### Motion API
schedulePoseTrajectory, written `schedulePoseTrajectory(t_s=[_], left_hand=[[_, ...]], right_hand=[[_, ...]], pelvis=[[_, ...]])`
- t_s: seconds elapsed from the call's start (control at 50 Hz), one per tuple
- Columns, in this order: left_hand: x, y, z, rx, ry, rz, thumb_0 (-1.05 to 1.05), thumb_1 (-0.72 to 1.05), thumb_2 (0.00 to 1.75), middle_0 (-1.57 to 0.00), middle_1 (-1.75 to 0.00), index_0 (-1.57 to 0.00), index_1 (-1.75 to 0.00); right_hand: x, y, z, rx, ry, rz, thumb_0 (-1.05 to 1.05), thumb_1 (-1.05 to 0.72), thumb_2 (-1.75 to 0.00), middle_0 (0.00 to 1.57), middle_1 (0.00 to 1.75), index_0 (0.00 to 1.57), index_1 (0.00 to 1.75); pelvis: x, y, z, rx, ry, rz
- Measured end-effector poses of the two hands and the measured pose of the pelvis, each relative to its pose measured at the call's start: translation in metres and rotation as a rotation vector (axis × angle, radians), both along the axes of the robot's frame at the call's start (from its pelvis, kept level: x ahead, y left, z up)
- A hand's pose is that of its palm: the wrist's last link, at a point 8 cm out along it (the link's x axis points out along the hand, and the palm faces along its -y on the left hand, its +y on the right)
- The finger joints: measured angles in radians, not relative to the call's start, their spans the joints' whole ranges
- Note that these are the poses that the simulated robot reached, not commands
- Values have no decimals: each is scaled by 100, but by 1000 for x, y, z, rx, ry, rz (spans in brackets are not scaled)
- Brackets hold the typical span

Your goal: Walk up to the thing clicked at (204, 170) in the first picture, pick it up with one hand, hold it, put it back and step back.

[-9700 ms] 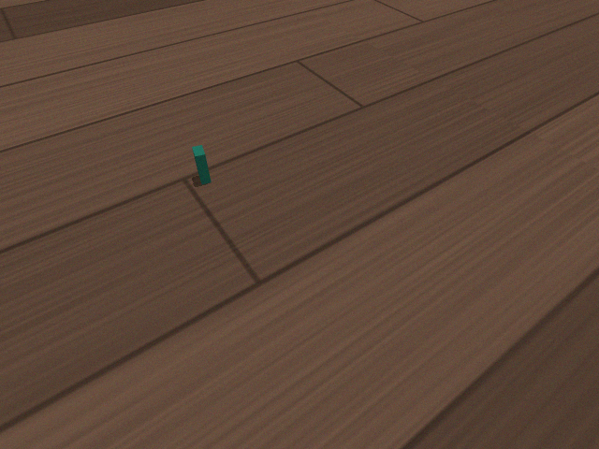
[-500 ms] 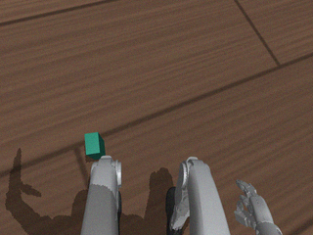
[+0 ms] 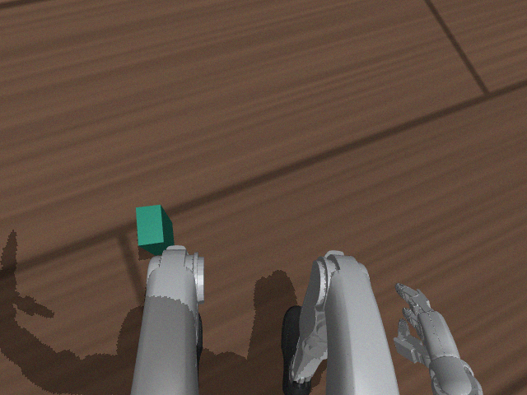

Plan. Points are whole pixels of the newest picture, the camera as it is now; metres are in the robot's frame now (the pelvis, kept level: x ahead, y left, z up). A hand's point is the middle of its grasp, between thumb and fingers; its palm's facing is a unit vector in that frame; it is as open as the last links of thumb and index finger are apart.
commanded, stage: go down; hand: left
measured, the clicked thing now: (157, 232) +0.38 +0.22 -0.34
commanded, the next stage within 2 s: approach in 1.12 s
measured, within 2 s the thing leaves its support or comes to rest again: neither
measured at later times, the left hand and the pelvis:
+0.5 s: hand out of the picture +0.29 +0.42 -0.03, palm faces +0.17 -0.98 -0.13, open 17.6 cm; pelvis +0.00 +0.00 -0.02, yaw -1 degrees
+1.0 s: hand out of the picture +0.28 +0.43 -0.03, palm faces +0.17 -0.98 -0.12, open 17.5 cm; pelvis +0.00 +0.00 -0.04, yaw -1 degrees
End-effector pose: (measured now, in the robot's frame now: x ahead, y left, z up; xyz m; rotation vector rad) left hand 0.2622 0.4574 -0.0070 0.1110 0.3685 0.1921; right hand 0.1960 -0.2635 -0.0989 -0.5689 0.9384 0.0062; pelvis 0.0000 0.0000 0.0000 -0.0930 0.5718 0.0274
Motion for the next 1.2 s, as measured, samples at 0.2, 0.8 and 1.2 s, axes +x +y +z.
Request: schedulePoseTrajectory(t_s=[0.2, 0.8, 1.2], left_hand=[[-1, 6, -5, 2, -22, -3, -1, -56, 9, -3, -6, -3, -7], [-6, 19, -17, 2, -86, 3, -1, -55, 8, -4, -5, -3, -6], [-11, 23, -11, -2, -130, -9, -1, -53, 9, -4, -3, -2, -5]], right_hand=[[-8, 2, -11, -3, 13, -3, 1, -90, -91, 20, 29, 20, 30], [-7, -3, -34, -22, 40, 23, 1, -91, -91, 20, 29, 20, 30], [-1, 4, -33, -17, 2, 33, 1, -90, -91, 20, 29, 20, 30]], pelvis=[[-3, 2, -11, -3, -6, -4], [-3, 2, -34, -3, -10, -7], [-6, 4, -37, -9, -21, -6]])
